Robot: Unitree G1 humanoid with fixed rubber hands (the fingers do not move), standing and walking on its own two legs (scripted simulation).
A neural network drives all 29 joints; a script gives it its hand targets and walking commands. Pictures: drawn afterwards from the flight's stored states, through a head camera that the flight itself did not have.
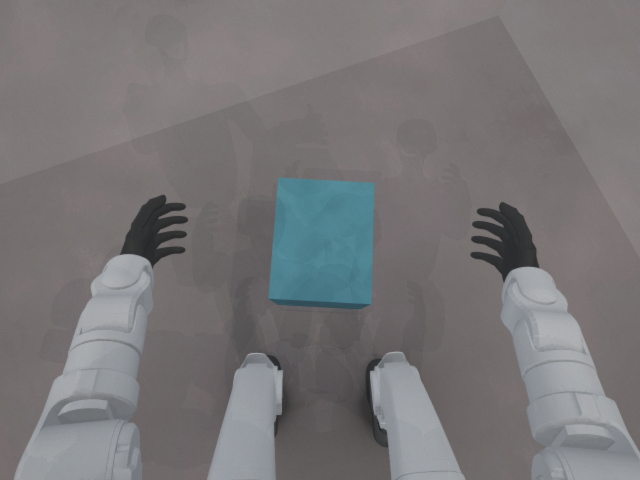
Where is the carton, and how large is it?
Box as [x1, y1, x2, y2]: [268, 178, 373, 308]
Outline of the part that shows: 278,178 268,298 277,304 361,308 370,304 373,183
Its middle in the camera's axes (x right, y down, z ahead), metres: +0.00 +0.02 +0.96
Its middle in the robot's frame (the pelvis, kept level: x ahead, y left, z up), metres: +0.48 +0.00 -0.56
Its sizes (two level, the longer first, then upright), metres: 0.275 0.220 0.217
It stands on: the floor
